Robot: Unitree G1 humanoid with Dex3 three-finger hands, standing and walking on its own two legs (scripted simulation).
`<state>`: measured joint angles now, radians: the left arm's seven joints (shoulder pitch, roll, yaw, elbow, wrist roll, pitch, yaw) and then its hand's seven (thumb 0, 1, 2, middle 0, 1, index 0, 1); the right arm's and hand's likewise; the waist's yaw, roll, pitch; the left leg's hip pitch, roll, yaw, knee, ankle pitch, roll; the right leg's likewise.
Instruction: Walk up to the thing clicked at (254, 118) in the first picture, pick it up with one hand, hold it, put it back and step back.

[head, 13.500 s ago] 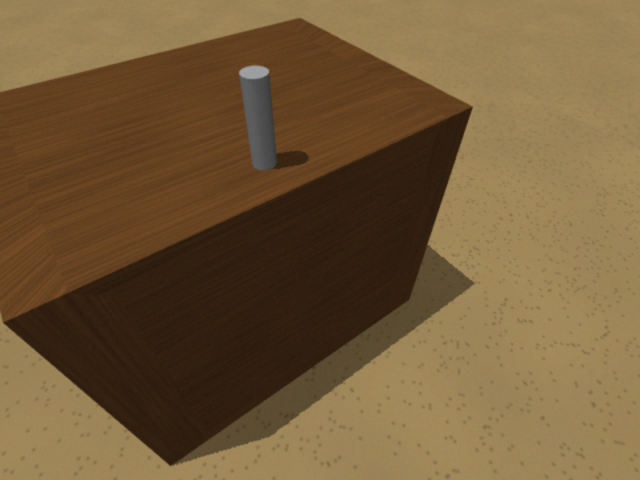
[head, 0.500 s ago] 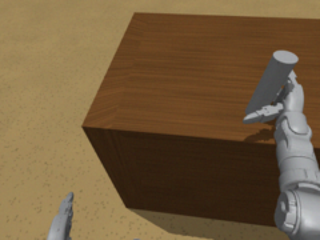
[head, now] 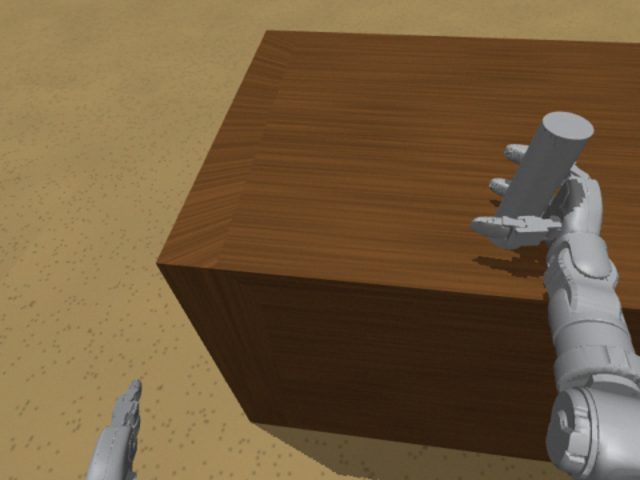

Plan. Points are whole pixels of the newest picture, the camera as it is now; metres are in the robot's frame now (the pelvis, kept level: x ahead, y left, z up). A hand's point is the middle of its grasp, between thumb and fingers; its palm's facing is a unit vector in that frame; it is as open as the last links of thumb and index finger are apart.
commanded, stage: close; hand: right
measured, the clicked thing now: (531, 188) +0.45 -0.20 +0.15
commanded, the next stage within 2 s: settle in 0.12 s
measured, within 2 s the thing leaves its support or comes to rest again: leaves its support in 0.46 s
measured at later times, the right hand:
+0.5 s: hand (520, 198) +0.45 -0.20 +0.12, palm faces +0.15 +0.99 +0.00, open 7.0 cm
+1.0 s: hand (537, 169) +0.45 -0.20 +0.17, palm faces +0.15 +0.99 +0.00, open 6.7 cm
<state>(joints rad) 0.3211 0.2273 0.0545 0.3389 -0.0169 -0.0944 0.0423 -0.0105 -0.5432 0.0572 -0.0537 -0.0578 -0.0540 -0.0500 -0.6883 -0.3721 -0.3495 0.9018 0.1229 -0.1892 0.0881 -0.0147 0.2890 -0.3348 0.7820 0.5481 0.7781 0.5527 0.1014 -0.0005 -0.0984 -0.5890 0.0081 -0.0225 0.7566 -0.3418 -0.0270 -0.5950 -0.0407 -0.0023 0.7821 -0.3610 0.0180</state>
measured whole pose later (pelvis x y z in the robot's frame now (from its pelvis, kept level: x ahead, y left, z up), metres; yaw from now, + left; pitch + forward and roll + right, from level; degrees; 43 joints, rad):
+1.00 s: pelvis +0.00 +0.00 +0.01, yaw +0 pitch +6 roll +0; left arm 0.29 0.24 0.06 0.45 -0.03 -0.10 0.07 -0.01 -0.55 0.06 -0.06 -0.06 -0.06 -0.06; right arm -0.73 -0.39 -0.32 0.83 0.14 -0.04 0.10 0.01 -0.02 -1.13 0.90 1.22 0.86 1.21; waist 0.07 -0.01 -0.08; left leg -0.47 0.01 -0.02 0.68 -0.32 -0.02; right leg -0.47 -0.04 0.00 0.68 -0.32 0.02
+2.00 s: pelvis +0.00 +0.01 +0.02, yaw -2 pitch -1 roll +0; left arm 0.26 0.26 0.08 0.57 -0.05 -0.12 0.06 -0.01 -0.52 0.04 -0.04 -0.06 -0.05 -0.04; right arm -0.59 -0.34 -0.29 0.20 0.21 0.48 0.07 0.01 -0.02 -1.15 0.93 1.19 0.89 1.18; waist 0.00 -0.07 -0.08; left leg -0.29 0.03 0.00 0.59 -0.28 -0.02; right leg -0.29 -0.02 0.01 0.57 -0.27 0.03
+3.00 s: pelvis -0.01 +0.01 +0.02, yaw -3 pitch -3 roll +0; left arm 0.24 0.26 0.06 0.65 -0.05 -0.21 0.05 -0.01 -0.54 0.05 -0.05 -0.05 -0.04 -0.05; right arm -0.59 -0.36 -0.32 -0.07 0.26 0.77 0.06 0.01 -0.02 -1.15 0.93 1.19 0.89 1.18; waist -0.01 -0.09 -0.09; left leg -0.26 0.04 0.01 0.58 -0.27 -0.02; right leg -0.26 -0.01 0.03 0.56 -0.25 0.02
